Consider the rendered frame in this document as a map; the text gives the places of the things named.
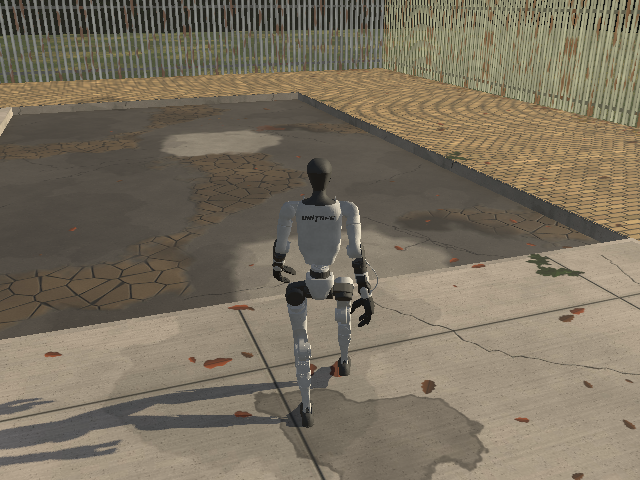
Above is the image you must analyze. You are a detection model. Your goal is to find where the robot left foot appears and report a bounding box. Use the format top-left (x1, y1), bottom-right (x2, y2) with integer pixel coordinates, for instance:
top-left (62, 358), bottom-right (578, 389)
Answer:
top-left (300, 400), bottom-right (315, 428)

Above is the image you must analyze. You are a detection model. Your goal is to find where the right robot upper arm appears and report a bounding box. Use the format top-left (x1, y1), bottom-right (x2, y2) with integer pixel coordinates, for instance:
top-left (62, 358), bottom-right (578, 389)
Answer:
top-left (340, 201), bottom-right (362, 259)

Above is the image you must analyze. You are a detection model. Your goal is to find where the left robot forearm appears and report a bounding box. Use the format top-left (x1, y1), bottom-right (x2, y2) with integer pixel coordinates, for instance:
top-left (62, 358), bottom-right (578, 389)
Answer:
top-left (272, 239), bottom-right (287, 271)

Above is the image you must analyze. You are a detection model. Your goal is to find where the left robot hand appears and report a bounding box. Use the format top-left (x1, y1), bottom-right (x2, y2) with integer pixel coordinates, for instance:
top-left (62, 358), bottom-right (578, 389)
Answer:
top-left (273, 265), bottom-right (296, 283)

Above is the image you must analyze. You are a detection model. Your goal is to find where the right robot forearm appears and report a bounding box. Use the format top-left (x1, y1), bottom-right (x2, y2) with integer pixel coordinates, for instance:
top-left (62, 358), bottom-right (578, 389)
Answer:
top-left (352, 243), bottom-right (372, 299)

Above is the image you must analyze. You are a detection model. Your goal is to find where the left robot upper arm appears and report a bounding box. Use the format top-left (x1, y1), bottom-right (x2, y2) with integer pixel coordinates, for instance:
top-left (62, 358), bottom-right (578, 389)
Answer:
top-left (275, 201), bottom-right (299, 254)

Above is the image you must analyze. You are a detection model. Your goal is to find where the robot right thigh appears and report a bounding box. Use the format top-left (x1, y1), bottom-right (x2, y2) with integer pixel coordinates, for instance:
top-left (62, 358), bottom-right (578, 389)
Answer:
top-left (333, 277), bottom-right (354, 324)

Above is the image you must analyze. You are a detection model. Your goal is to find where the right robot hand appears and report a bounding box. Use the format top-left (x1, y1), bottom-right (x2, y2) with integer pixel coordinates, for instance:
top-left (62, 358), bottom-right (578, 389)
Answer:
top-left (350, 296), bottom-right (375, 327)

